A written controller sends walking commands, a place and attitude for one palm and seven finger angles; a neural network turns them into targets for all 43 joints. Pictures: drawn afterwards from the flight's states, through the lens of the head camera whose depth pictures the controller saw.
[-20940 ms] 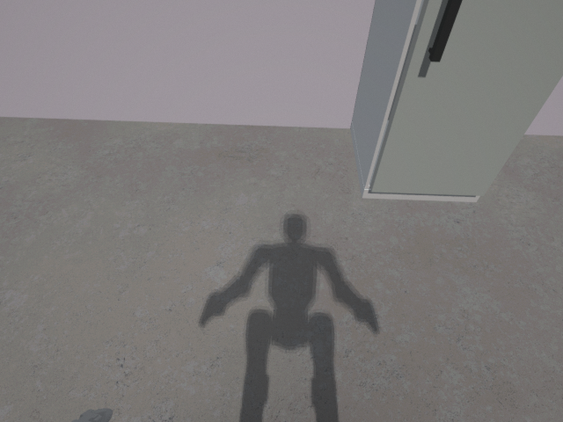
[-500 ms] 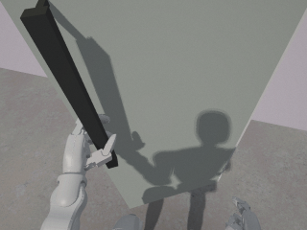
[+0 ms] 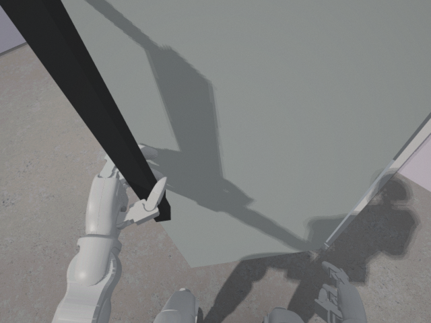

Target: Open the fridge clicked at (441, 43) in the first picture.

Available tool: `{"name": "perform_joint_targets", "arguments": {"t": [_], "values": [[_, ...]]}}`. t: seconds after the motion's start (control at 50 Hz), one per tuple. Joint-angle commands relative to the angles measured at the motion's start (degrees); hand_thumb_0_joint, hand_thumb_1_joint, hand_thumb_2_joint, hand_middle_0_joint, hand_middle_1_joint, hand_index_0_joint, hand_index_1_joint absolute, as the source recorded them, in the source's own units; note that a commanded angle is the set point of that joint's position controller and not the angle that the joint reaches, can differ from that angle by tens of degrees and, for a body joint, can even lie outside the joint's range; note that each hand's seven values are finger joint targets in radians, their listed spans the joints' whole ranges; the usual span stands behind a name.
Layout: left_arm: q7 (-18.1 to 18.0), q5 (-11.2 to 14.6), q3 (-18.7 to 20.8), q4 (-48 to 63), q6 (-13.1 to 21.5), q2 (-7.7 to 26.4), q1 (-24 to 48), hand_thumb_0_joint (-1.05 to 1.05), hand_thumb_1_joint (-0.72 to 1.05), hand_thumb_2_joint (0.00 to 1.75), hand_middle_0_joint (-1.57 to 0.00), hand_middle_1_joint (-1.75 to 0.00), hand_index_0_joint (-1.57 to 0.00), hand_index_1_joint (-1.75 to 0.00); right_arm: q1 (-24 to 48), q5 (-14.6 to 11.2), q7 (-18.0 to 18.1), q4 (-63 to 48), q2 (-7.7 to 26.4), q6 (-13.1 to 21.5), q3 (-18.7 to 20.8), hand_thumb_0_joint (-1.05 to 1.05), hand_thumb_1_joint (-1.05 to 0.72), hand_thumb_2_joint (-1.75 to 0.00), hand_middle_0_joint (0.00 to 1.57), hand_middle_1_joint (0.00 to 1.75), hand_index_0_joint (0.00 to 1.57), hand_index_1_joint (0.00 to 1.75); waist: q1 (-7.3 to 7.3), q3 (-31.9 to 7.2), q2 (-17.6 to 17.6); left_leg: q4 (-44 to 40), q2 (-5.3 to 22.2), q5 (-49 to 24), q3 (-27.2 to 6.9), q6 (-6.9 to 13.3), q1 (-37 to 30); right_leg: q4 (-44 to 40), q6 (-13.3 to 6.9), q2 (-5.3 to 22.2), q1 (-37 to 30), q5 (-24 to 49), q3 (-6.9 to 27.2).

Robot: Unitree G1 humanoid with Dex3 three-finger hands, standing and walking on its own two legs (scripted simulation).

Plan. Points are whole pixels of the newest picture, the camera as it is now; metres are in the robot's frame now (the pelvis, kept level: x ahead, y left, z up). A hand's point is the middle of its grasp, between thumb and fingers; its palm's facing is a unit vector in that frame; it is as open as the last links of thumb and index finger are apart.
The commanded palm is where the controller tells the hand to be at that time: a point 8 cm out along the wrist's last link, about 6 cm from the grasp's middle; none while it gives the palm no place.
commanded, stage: walk backward, drawing the door open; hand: left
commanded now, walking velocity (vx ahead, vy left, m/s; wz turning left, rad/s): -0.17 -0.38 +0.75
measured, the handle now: (126, 138) +0.32 +0.13 +0.21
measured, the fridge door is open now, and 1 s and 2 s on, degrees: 55 76 72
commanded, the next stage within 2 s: stop walking and hold the door back in 0.44 s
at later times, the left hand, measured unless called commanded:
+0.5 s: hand (190, 293) +0.15 +0.04 +0.13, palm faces +0.49 -0.83 -0.26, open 7.1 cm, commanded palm +0.10 +0.07 +0.13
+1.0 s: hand (209, 317) +0.13 +0.01 +0.13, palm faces +0.68 -0.70 -0.23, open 6.5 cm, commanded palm +0.09 +0.06 +0.13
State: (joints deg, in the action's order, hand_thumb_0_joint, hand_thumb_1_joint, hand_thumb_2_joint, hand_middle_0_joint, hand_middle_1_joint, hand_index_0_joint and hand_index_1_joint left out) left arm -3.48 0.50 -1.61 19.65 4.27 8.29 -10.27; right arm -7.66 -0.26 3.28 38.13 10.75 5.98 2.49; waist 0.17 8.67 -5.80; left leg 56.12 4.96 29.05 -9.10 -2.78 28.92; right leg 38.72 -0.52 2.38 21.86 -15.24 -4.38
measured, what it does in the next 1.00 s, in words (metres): steps to the right, turning left: left foot, then right foot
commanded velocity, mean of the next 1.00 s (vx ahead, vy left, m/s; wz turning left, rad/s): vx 0.01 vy -0.04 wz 0.38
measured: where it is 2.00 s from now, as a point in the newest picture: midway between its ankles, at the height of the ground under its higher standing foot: outside the picture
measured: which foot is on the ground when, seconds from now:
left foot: up 0.00-0.20, down 0.22-0.50, up 0.52-1.00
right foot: down 0.00-0.20, up 0.22-0.48, down 0.50-1.00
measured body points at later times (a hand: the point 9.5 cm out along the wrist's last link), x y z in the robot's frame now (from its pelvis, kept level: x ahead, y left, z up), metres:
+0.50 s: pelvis -0.04 -0.21 +0.01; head +0.02 -0.21 +0.45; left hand +0.12 +0.08 +0.14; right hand +0.19 -0.36 -0.10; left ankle -0.07 +0.02 -0.72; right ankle +0.04 -0.36 -0.72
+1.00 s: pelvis -0.10 -0.35 +0.03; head -0.07 -0.34 +0.48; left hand +0.09 +0.05 +0.15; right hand +0.20 -0.47 -0.06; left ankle -0.21 -0.27 -0.69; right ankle +0.04 -0.36 -0.72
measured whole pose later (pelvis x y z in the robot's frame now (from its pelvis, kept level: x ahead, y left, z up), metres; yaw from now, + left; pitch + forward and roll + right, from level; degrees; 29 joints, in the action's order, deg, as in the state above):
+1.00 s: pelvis -0.10 -0.35 +0.03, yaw +33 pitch +1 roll +4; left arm -5.2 1.1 6.9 -27.6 8.3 15.9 23.2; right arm -6.9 -0.2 4.3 36.2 16.2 1.9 0.8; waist 0.2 2.8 3.2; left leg 34.8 -2.1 28.2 5.9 1.5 12.3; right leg 20.4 -3.8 6.4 20.4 -2.6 -11.1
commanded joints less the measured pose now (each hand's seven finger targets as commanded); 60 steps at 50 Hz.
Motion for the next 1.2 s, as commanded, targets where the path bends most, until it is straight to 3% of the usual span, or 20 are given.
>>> {"name": "perform_joint_targets", "arguments": {"t": [0.0,0.1,0.14,0.16,0.18,0.2,0.32,0.44,0.5,0.52,0.54,0.58,0.64,0.84,0.98,1.0,1.04,1.06,1.1,1.18], "values": [[0.31,-1.20,5.34,15.32,6.75,7.44,8.17,0.00,0.90,0.90,-0.45,-1.40,-0.45,-1.40,5.65,1.57,2.37,-10.53,1.68,2.96,0.62,0.00,-0.90,-0.90,0.20,0.30,0.20,0.30,-0.08,-17.04,17.81,20.47,-3.05,4.44,12.67,0.11,2.99,-16.24,-11.18,14.76,-13.25,14.47,4.67],[-0.04,-0.83,4.24,16.36,6.42,6.14,8.18,0.00,0.90,0.90,-0.45,-1.40,-0.45,-1.40,2.01,1.95,3.33,-12.63,2.03,3.00,-0.03,0.00,-0.90,-0.90,0.20,0.30,0.20,0.30,-0.84,-18.66,19.83,-8.46,-3.54,3.65,17.07,2.18,-11.40,-17.08,-9.44,13.00,-9.90,13.37,0.59],[0.08,-0.54,2.50,16.56,5.91,5.72,9.08,0.00,0.90,0.90,-0.45,-1.40,-0.45,-1.40,-1.40,1.78,3.35,-12.39,3.52,3.58,0.14,0.00,-0.90,-0.90,0.20,0.30,0.20,0.30,-2.96,-18.30,9.50,-28.65,-1.77,-6.62,16.29,2.55,-21.38,-7.33,-6.47,10.14,-2.82,8.72,-2.16],[0.48,-0.85,1.32,17.12,6.54,4.95,10.12,0.00,0.90,0.90,-0.45,-1.40,-0.45,-1.40,-3.54,2.10,3.22,-13.11,3.89,3.93,0.23,0.00,-0.90,-0.90,0.20,0.30,0.20,0.30,-4.58,-17.80,2.43,-36.99,5.30,-15.12,7.21,4.30,-31.95,4.41,-3.06,7.34,8.44,3.64,-3.46],[0.69,-1.66,1.63,17.28,7.51,5.04,9.68,0.00,0.90,0.90,-0.45,-1.40,-0.45,-1.40,-1.82,3.28,2.86,-14.43,7.26,4.15,1.31,0.00,-0.90,-0.90,0.20,0.30,0.20,0.30,-2.57,-16.44,-10.34,-42.49,23.86,-33.32,-20.40,11.44,-38.01,18.31,2.34,1.18,21.49,-13.15,-2.00],[0.46,-3.47,3.59,17.73,9.07,7.48,11.13,0.00,0.90,0.90,-0.45,-1.40,-0.45,-1.40,-0.42,3.81,2.51,-13.74,8.30,3.76,1.32,0.00,-0.90,-0.90,0.20,0.30,0.20,0.30,-1.29,-16.12,-7.62,-42.64,32.08,-47.36,-30.24,17.91,-34.93,28.33,4.32,1.16,22.07,-14.24,5.86],[0.91,-1.94,3.12,15.52,5.62,4.45,8.98,0.00,0.90,0.90,-0.45,-1.40,-0.45,-1.40,-0.27,1.34,0.93,-10.08,8.04,3.51,1.99,0.00,-0.90,-0.90,0.20,0.30,0.20,0.30,-0.52,-14.05,-7.32,-36.70,12.80,-29.28,0.37,8.02,-20.53,17.97,3.99,-0.14,6.89,-1.77,5.01],[-1.52,-0.35,10.66,14.16,5.95,10.54,5.21,0.00,0.90,0.90,-0.45,-1.40,-0.45,-1.40,0.69,-0.27,0.87,-10.61,7.27,3.93,1.86,0.00,-0.90,-0.90,0.20,0.30,0.20,0.30,-0.78,-15.16,-9.09,-32.10,6.09,-13.02,0.93,6.19,-10.15,-12.47,5.57,-5.35,-14.38,-0.06,-2.49],[-2.88,-0.19,17.79,16.52,6.20,18.43,5.27,0.00,0.90,0.90,-0.45,-1.40,-0.45,-1.40,2.80,-0.08,0.93,-10.85,2.17,3.06,0.60,0.00,-0.90,-0.90,0.20,0.30,0.20,0.30,0.71,-18.54,20.28,8.12,-6.56,7.25,12.00,0.29,3.49,-20.62,-5.46,17.27,-14.33,13.89,12.95],[-2.40,0.60,17.72,11.79,5.16,16.66,0.36,0.00,0.90,0.90,-0.45,-1.40,-0.45,-1.40,1.69,0.23,1.85,-9.97,4.00,3.18,2.50,0.00,-0.90,-0.90,0.20,0.30,0.20,0.30,1.64,-21.62,28.86,21.75,-5.82,8.84,7.68,0.89,2.11,-21.32,-9.01,20.30,-11.01,8.58,18.70],[-2.74,0.43,18.50,10.85,4.30,18.91,7.12,0.00,0.90,0.90,-0.45,-1.40,-0.45,-1.40,2.72,0.56,2.11,-9.74,5.14,3.58,2.41,0.00,-0.90,-0.90,0.20,0.30,0.20,0.30,1.00,-19.78,22.57,24.28,-4.79,6.94,5.88,0.89,5.12,-19.74,-9.53,20.95,-12.02,12.07,22.21],[-4.69,0.78,20.38,3.25,5.44,18.32,14.72,0.00,0.90,0.90,-0.45,-1.40,-0.45,-1.40,4.63,0.71,2.64,-8.62,3.99,2.29,-0.32,0.00,-0.90,-0.90,0.20,0.30,0.20,0.30,0.13,-19.42,13.23,24.10,-3.44,0.83,6.65,-0.34,7.53,-13.75,-9.04,19.03,-17.85,31.16,12.57],[-6.14,1.62,20.72,-6.96,6.21,19.88,21.92,0.00,0.90,0.90,-0.45,-1.40,-0.45,-1.40,4.37,0.53,3.76,-7.68,6.38,0.89,-0.25,0.00,-0.90,-0.90,0.20,0.30,0.20,0.30,-0.05,-20.76,15.73,13.20,-4.85,-2.25,7.30,0.39,3.88,-13.69,-5.62,18.97,-22.60,38.76,10.23],[-5.17,1.39,19.90,-24.91,8.59,25.18,50.16,0.00,0.90,0.90,-0.45,-1.40,-0.45,-1.40,1.36,0.31,1.67,-7.28,10.14,-2.19,0.03,0.00,-0.90,-0.90,0.20,0.30,0.20,0.30,1.27,-22.44,13.40,-9.59,-6.53,-2.62,12.24,2.65,-4.98,-29.02,-3.60,19.95,-21.37,-3.77,14.74],[-3.61,0.37,17.44,-37.78,10.42,26.33,66.17,0.00,0.90,0.90,-0.45,-1.40,-0.45,-1.40,-3.64,0.06,1.38,-6.60,9.89,-2.39,-0.15,0.00,-0.90,-0.90,0.20,0.30,0.20,0.30,-1.39,-26.92,10.74,-35.69,-8.71,-2.73,19.81,6.32,-24.19,-27.76,-1.09,12.00,-13.85,-18.99,6.63],[-3.06,0.29,17.60,-39.62,10.93,27.27,68.97,0.00,0.90,0.90,-0.45,-1.40,-0.45,-1.40,-5.43,0.11,1.53,-6.60,10.52,-2.20,0.05,0.00,-0.90,-0.90,0.20,0.30,0.20,0.30,-2.49,-26.19,7.02,-39.45,-5.69,-1.42,16.67,8.10,-27.97,-21.87,0.69,9.02,-9.67,-17.95,4.13],[-2.26,1.48,17.10,-42.10,11.35,26.14,76.98,0.00,0.90,0.90,-0.45,-1.40,-0.45,-1.40,-4.82,-0.07,1.59,-7.81,13.21,-0.73,0.86,0.00,-0.90,-0.90,0.20,0.30,0.20,0.30,-2.66,-19.29,-14.80,-49.22,15.16,9.98,-12.82,16.93,-27.29,10.06,3.83,-3.21,6.22,-11.73,-5.28],[-2.51,0.01,17.88,-42.73,10.95,28.22,80.07,0.00,0.90,0.90,-0.45,-1.40,-0.45,-1.40,-1.35,-0.17,1.80,-6.97,10.78,-0.06,0.15,0.00,-0.90,-0.90,0.20,0.30,0.20,0.30,-0.80,-17.11,-15.26,-49.19,19.86,4.82,-17.83,19.64,-24.89,23.21,1.27,-1.05,13.93,-10.13,2.78],[-1.88,-1.28,22.17,-54.14,10.04,32.96,76.42,0.00,0.90,0.90,-0.45,-1.40,-0.45,-1.40,-4.91,-1.59,2.14,-4.12,12.63,-1.17,1.23,0.00,-0.90,-0.90,0.20,0.30,0.20,0.30,0.47,-16.94,-1.22,-42.70,14.41,-2.57,-7.13,16.45,-26.24,25.09,1.14,0.63,16.47,-6.27,4.92],[0.44,0.23,15.76,-58.23,9.02,26.84,81.10,0.00,0.90,0.90,-0.45,-1.40,-0.45,-1.40,-8.57,-1.93,3.97,-2.50,12.51,-0.94,0.22,0.00,-0.90,-0.90,0.20,0.30,0.20,0.30,-0.11,-18.49,-2.12,-36.63,11.39,-24.06,1.31,14.36,-28.88,8.85,1.96,0.40,7.99,-6.08,0.10]]}}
